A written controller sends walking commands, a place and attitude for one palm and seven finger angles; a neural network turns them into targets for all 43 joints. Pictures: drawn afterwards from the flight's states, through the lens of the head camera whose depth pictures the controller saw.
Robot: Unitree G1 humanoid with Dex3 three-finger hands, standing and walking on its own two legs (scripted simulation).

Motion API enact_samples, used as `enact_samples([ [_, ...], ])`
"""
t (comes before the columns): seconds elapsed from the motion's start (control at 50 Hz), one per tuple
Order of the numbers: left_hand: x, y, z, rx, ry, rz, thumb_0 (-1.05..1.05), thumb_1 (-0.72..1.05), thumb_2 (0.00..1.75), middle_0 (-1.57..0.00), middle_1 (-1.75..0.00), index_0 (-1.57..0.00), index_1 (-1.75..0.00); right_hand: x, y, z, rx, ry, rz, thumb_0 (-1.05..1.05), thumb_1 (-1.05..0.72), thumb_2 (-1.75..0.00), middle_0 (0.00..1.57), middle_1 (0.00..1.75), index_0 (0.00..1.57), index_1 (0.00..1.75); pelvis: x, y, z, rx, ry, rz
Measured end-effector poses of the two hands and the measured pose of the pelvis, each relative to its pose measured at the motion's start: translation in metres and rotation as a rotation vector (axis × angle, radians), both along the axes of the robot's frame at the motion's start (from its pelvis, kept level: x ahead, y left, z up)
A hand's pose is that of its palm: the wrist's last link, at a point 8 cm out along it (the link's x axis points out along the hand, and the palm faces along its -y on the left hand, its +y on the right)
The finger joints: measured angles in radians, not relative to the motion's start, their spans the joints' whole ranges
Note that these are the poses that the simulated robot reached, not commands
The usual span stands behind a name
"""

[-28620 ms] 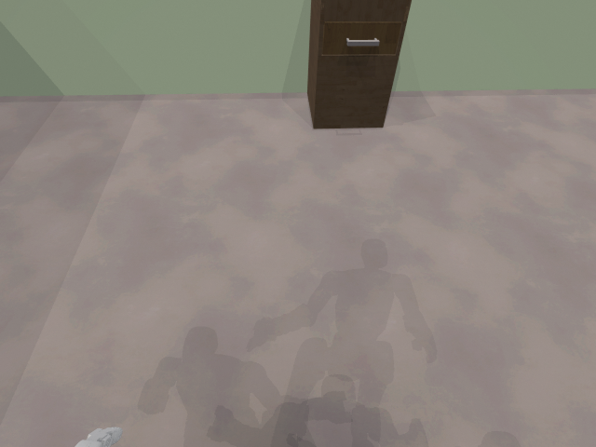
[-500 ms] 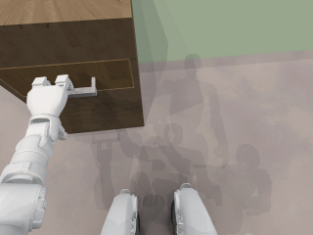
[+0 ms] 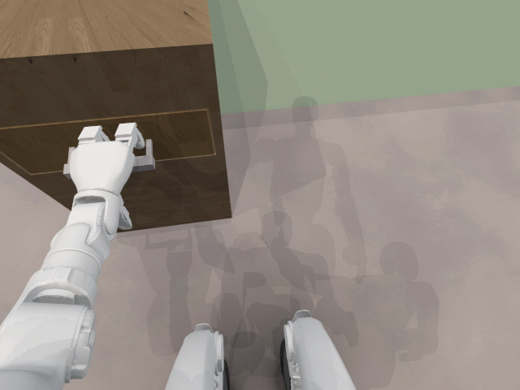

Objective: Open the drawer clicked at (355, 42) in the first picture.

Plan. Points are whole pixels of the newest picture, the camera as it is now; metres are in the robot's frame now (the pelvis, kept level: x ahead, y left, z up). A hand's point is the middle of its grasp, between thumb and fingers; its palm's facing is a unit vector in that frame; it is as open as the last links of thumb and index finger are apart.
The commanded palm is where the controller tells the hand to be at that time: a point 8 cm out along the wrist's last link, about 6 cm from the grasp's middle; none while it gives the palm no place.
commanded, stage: re-aim the fingers above the handle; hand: left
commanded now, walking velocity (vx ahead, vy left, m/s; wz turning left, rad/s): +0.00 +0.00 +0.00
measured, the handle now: (111, 157) +0.53 +0.27 -0.11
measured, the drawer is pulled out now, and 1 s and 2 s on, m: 0.00 0.00 0.00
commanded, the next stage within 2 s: lower the fingers behind the handle in 0.74 s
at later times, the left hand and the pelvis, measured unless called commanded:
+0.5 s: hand (106, 163) +0.48 +0.24 -0.04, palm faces +0.13 -0.03 -0.99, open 13.8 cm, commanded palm +0.44 +0.24 +0.00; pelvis +0.00 +0.00 -0.01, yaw +0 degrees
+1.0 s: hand (96, 173) +0.47 +0.26 -0.06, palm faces +0.02 +0.07 -1.00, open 13.9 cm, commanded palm +0.44 +0.24 -0.02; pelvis -0.01 -0.01 -0.02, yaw +0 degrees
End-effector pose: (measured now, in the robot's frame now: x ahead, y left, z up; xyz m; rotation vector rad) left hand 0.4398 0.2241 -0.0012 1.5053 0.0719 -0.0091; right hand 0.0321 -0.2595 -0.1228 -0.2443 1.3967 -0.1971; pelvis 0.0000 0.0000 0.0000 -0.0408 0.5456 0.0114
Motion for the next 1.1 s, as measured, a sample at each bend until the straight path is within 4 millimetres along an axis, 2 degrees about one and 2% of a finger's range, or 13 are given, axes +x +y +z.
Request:
enact_samples([
  [0.1,0.011,0.02,0.012,0.055,-0.086,0.068,0.0,-0.49,0.31,-0.32,-1.2,-0.32,-1.2,0.002,-0.004,-0.004,0.001,0.001,0.011,0.0,-0.91,-0.9,0.21,0.3,0.2,0.3,0.0,0.0,-0.005,-0.003,0.004,0.0],
  [0.2,-0.001,0.038,-0.002,0.101,0.028,0.159,0.0,-0.49,0.31,-0.32,-1.2,-0.31,-1.2,0.007,-0.005,-0.005,0.018,0.0,0.009,0.0,-0.91,-0.9,0.2,0.3,0.2,0.3,0.0,0.001,-0.003,0.0,0.005,-0.004],
  [0.3,-0.02,0.017,-0.017,0.007,0.141,0.071,0.0,-0.49,0.31,-0.32,-1.2,-0.31,-1.2,0.016,-0.004,0.001,0.005,-0.011,0.016,0.0,-0.91,-0.9,0.2,0.3,0.2,0.3,0.003,0.001,0.005,0.002,-0.007,0.004],
  [0.36,-0.019,-0.001,-0.011,-0.032,0.084,-0.036,0.0,-0.49,0.31,-0.32,-1.2,-0.32,-1.2,0.022,-0.005,0.005,-0.02,-0.032,0.03,0.0,-0.91,-0.9,0.2,0.3,0.2,0.3,0.005,0.0,0.004,-0.001,-0.006,0.011],
  [0.42,-0.007,-0.005,0.003,-0.026,-0.049,-0.079,0.0,-0.49,0.31,-0.33,-1.2,-0.32,-1.2,0.027,-0.009,0.002,-0.038,-0.047,0.045,0.0,-0.91,-0.9,0.21,0.3,0.2,0.3,0.004,-0.002,-0.002,-0.005,0.0,0.014],
  [0.52,0.012,0.021,0.013,0.063,-0.176,0.082,0.0,-0.49,0.31,-0.32,-1.2,-0.32,-1.2,0.03,-0.013,-0.01,-0.02,-0.054,0.051,0.0,-0.91,-0.9,0.2,0.3,0.2,0.3,-0.002,-0.003,-0.012,-0.006,0.011,0.01],
  [0.62,-0.005,0.043,-0.005,0.139,0.045,0.228,0.0,-0.49,0.31,-0.31,-1.2,-0.31,-1.2,0.024,-0.006,-0.013,0.038,-0.037,0.029,0.0,-0.91,-0.9,0.2,0.3,0.2,0.3,-0.004,-0.003,-0.004,0.005,0.003,-0.002],
  [0.72,-0.027,0.014,-0.012,-0.002,0.204,0.094,0.0,-0.49,0.31,-0.32,-1.2,-0.31,-1.2,0.019,0.001,0.001,0.028,-0.029,0.018,0.0,-0.91,-0.9,0.2,0.3,0.2,0.3,0.001,-0.003,0.01,0.011,-0.021,0.008],
  [0.78,-0.023,-0.01,-0.002,-0.036,0.131,-0.06,0.0,-0.49,0.31,-0.32,-1.2,-0.32,-1.2,0.02,-0.002,0.007,-0.006,-0.048,0.025,0.0,-0.91,-0.9,0.21,0.3,0.2,0.3,0.004,-0.005,0.009,0.007,-0.022,0.017],
  [0.84,-0.007,-0.018,0.014,-0.034,-0.032,-0.124,0.0,-0.49,0.31,-0.33,-1.2,-0.32,-1.2,0.019,-0.009,0.004,-0.033,-0.057,0.034,0.0,-0.91,-0.9,0.21,0.3,0.2,0.3,0.002,-0.007,0.001,-0.001,-0.013,0.018],
  [0.94,0.017,0.009,0.015,0.05,-0.195,0.058,0.0,-0.49,0.31,-0.32,-1.2,-0.31,-1.2,0.017,-0.018,-0.012,-0.029,-0.052,0.039,0.0,-0.91,-0.9,0.2,0.3,0.2,0.3,-0.007,-0.007,-0.017,-0.002,0.014,0.008],
  [1.06,-0.003,0.04,-0.032,0.141,0.116,0.24,0.0,-0.49,0.31,-0.31,-1.2,-0.3,-1.2,0.007,-0.013,-0.022,0.022,-0.015,0.028,0.0,-0.91,-0.9,0.2,0.3,0.2,0.3,-0.011,-0.006,-0.017,0.008,0.032,-0.004],
  [1.1,-0.006,0.042,-0.03,0.088,0.132,0.235,0.0,-0.49,0.31,-0.31,-1.2,-0.27,-1.19,0.004,-0.011,-0.02,0.015,-0.003,0.026,0.0,-0.91,-0.9,0.2,0.3,0.2,0.3,-0.01,-0.006,-0.015,0.008,0.033,0.0],
])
